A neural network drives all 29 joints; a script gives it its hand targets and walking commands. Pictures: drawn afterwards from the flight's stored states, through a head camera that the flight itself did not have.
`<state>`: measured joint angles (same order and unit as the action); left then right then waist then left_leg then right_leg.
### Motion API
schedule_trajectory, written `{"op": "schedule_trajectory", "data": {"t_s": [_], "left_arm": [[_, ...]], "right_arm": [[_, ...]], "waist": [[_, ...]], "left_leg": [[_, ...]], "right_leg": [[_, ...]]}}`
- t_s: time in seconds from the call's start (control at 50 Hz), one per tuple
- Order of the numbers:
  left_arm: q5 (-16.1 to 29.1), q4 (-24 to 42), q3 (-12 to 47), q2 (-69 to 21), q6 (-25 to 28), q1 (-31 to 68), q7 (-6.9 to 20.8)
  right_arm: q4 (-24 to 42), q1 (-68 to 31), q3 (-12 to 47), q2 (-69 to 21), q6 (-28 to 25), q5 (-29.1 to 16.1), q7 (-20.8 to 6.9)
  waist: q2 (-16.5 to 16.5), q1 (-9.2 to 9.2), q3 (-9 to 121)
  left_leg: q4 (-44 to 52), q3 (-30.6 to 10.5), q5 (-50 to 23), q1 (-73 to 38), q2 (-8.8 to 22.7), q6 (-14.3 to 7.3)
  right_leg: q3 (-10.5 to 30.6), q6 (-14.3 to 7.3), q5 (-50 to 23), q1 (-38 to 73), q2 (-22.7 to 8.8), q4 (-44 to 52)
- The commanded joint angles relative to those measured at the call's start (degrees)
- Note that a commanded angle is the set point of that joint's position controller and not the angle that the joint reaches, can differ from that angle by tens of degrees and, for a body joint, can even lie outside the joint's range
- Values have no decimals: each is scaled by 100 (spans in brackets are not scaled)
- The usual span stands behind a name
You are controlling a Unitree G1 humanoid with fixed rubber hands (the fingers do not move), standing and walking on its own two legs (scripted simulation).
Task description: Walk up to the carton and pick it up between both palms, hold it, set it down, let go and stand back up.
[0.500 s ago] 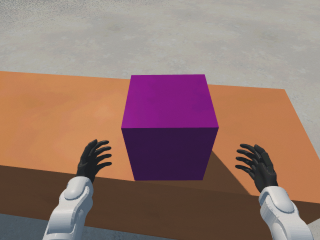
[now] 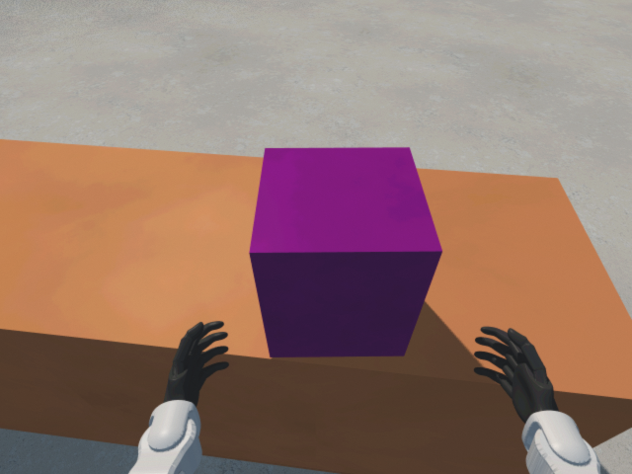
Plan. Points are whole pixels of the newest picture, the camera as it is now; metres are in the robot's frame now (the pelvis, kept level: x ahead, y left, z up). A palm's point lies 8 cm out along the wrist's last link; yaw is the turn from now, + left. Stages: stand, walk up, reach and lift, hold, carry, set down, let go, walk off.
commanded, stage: set down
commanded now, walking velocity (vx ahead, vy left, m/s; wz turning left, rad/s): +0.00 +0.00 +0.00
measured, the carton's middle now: (337, 256) +0.43 +0.02 +0.04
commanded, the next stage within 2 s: let go in 1.70 s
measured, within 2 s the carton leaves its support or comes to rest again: neither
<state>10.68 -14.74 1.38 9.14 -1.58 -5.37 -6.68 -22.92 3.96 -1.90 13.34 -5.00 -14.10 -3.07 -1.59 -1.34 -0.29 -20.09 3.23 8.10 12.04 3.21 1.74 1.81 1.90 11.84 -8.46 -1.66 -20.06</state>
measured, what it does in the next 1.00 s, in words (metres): stands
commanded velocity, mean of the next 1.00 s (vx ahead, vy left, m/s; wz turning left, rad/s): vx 0.00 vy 0.00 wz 0.00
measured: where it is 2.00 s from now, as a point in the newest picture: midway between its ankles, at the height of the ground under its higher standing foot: outside the picture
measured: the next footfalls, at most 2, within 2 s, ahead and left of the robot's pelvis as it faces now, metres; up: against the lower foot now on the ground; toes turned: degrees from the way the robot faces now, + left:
none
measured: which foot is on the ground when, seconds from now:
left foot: down 0.00-1.00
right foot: down 0.00-1.00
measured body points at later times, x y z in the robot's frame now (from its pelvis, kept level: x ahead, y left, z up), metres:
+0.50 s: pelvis +0.02 -0.01 +0.00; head +0.01 +0.00 +0.45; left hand +0.21 +0.20 -0.06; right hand +0.23 -0.22 -0.03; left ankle +0.03 +0.14 -0.75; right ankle -0.01 -0.14 -0.75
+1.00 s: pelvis +0.01 +0.00 +0.00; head -0.01 +0.02 +0.45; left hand +0.19 +0.20 -0.09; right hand +0.23 -0.21 -0.03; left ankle +0.03 +0.14 -0.75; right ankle -0.01 -0.14 -0.75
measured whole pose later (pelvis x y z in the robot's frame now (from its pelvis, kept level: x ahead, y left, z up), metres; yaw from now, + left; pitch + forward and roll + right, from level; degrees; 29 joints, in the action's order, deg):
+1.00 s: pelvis +0.01 +0.00 +0.00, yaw +0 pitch -7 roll +0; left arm 0.2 -29.3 1.4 10.1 -4.6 -12.0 -2.1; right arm -34.1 6.2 0.1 8.7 -12.7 -3.1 -1.1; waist -3.1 0.9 -3.6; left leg -20.6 2.9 10.5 3.5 3.1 2.3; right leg 1.4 1.6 14.2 0.4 -1.8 -20.4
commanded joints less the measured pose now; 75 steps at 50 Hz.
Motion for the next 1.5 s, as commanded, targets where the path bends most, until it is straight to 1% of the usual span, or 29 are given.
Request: {"op": "schedule_trajectory", "data": {"t_s": [0.0, 0.02, 0.06, 0.08, 0.1, 0.12, 0.14, 0.2, 0.26, 0.28, 0.32, 0.34, 0.38, 0.56, 0.6, 0.62, 0.78, 1.08, 1.1, 1.12, 1.14, 1.2, 1.22, 1.26, 1.28, 1.3, 1.32, 1.38, 1.48], "left_arm": [[23, 1254, 72, 444, 664, 850, -69], [-158, 927, 116, 254, 637, 408, -54], [-129, 1337, -17, 444, 815, 225, -39], [-232, 842, -23, 454, 768, -155, 25], [-203, 1317, -91, 721, 915, 100, 10], [-382, 675, -10, 546, 794, -85, 58], [-213, 1301, -51, 660, 881, 148, 33], [-91, 1471, 84, 625, 993, -26, -1], [-305, 730, 84, 694, 938, -555, 54], [-155, 1195, 97, 783, 1027, -266, 58], [-209, 802, -22, 823, 1107, -347, 122], [-352, 260, 38, 600, 949, -614, 217], [-477, 200, -74, 558, 874, -681, 333], [-573, 35, -133, 782, 596, -34, 392], [-827, -264, -103, 633, 546, -177, 427], [-778, -250, -139, 643, 429, -117, 451], [-848, -202, -239, 701, 183, 0, 467], [-1369, -852, -204, 443, -293, 0, 458], [-1238, -236, -238, 537, -221, 59, 424], [-1374, -780, -247, 487, -287, 56, 425], [-1302, -493, -278, 541, -188, -8, 421], [-1418, -1011, -242, 431, -337, -56, 469], [-1357, -717, -323, 487, -294, -88, 495], [-1395, -808, -362, 531, -177, 50, 449], [-1367, -653, -325, 519, -171, 36, 430], [-1398, -952, -289, 533, -221, -10, 431], [-1388, -663, -342, 496, -175, 10, 452], [-1379, -810, -409, 650, -103, 46, 449], [-1400, -696, -391, 551, -153, 119, 463]], "right_arm": [[1283, -942, -365, 784, -531, 0, -60], [935, -655, -336, 785, -539, 99, -52], [1365, -483, -321, 813, -779, 105, -40], [1016, -250, -197, 793, -766, 195, -24], [1326, -273, -231, 805, -895, 148, 7], [731, -155, -181, 810, -804, 291, 29], [1358, -428, -205, 764, -921, 201, 78], [1497, -274, -200, 672, -1061, 288, 69], [836, 230, -174, 694, -988, 437, 82], [1238, 109, -201, 656, -1055, 406, 131], [1027, 279, -217, 667, -1112, 447, 176], [326, 361, -58, 591, -1017, 521, 185], [179, 427, 90, 520, -1055, 638, 231], [-161, 238, 73, 263, -873, 822, 367], [-817, 416, -22, 277, -819, 937, 368], [-710, 271, 33, 261, -784, 876, 374], [-693, 120, 24, 197, -680, 1006, 354], [-1855, 110, -42, 430, -240, 1297, 193], [-1264, -14, -121, 436, -347, 1248, 197], [-1729, 109, -64, 486, -256, 1339, 180], [-1400, 18, -96, 456, -312, 1339, 186], [-2045, 220, -92, 529, -162, 1401, 168], [-1688, 152, -102, 433, -199, 1333, 160], [-1748, 111, -189, 477, -275, 1344, 140], [-1718, -58, -35, 431, -289, 1306, 121], [-1905, 75, -120, 464, -251, 1328, 122], [-1772, 99, -117, 453, -288, 1318, 121], [-1759, 91, -171, 457, -370, 1373, 154], [-1762, -8, -160, 574, -358, 1351, 150]], "waist": [[165, 48, 1309], [304, 124, 1042], [275, -6, 1308], [52, 60, 967], [157, 52, 1225], [90, 93, 776], [73, -4, 1047], [60, -22, 994], [125, 34, 616], [1, 112, 948], [-43, 134, 797], [-3, 183, 326], [-54, 137, 171], [147, 145, -42], [458, 277, 63], [567, 178, 95], [278, 231, -118], [679, 305, -709], [620, 273, -329], [587, 374, -711], [601, 280, -601], [570, 350, -821], [492, 252, -613], [648, 404, -642], [748, 178, -524], [682, 403, -701], [671, 244, -556], [599, 378, -694], [694, 289, -540]], "left_leg": [[96, -126, -738, -1601, -439, 101], [1, -124, -932, -1670, -422, 124], [-113, -141, -1531, -1857, -438, 148], [-116, -119, -1630, -1804, -440, 160], [-121, -141, -1706, -1784, -445, 133], [-46, -145, -1454, -1752, -479, 154], [-65, -133, -1457, -1754, -473, 120], [-61, -153, -1340, -1688, -414, 119], [-28, -128, -1293, -1679, -442, 99], [-46, -97, -1515, -1748, -444, 84], [-103, -82, -1666, -1585, -500, 83], [-37, -112, -1586, -1662, -480, 134], [-25, -83, -1673, -1854, -496, 137], [145, -64, -1056, -1783, -484, 44], [104, -45, -1317, -1988, -484, 147], [80, -42, -1276, -1901, -462, 144], [117, -37, -768, -1871, -405, 92], [275, 7, -72, -1495, -285, 231], [230, 39, -242, -1574, -265, 232], [270, 74, -88, -1415, -279, 207], [272, 72, -67, -1244, -302, 185], [303, 65, 197, -1285, -248, 217], [299, 75, 246, -1269, -249, 195], [328, 96, 140, -1127, -277, 209], [287, 67, 285, -1185, -210, 221], [287, 125, 207, -1189, -291, 208], [236, 76, 84, -1193, -289, 188], [255, 80, 136, -1060, -298, 168], [217, 97, 369, -1207, -301, 177]], "right_leg": [[-169, -316, -467, -747, 446, 532], [-168, -369, -639, -722, 423, 534], [-160, -322, -1038, -582, 418, 434], [-183, -296, -1144, -512, 435, 490], [-150, -244, -1184, -361, 454, 425], [-170, -272, -1007, -540, 440, 476], [-158, -231, -1049, -406, 447, 452], [-203, -295, -875, -483, 404, 427], [-121, -334, -849, -525, 352, 497], [-187, -284, -1085, -460, 371, 436], [-98, -225, -1435, -412, 343, 430], [-120, -279, -1343, -418, 337, 504], [-144, -198, -1321, -417, 316, 563], [-113, -242, -717, -545, 225, 686], [-134, -279, -1043, -510, 272, 627], [-128, -277, -911, -417, 224, 630], [-206, -220, -444, -509, 243, 671], [-288, -333, 294, -410, 243, 699], [-285, -308, 81, -320, 261, 625], [-283, -309, 158, -453, 285, 671], [-328, -280, 204, -311, 314, 593], [-268, -347, 407, -346, 273, 655], [-321, -330, 409, -175, 271, 640], [-297, -294, 305, -220, 332, 568], [-347, -302, 334, -168, 248, 555], [-279, -317, 312, -309, 290, 593], [-311, -297, 289, -221, 288, 515], [-322, -262, 283, -292, 306, 523], [-300, -307, 451, -332, 278, 509]]}}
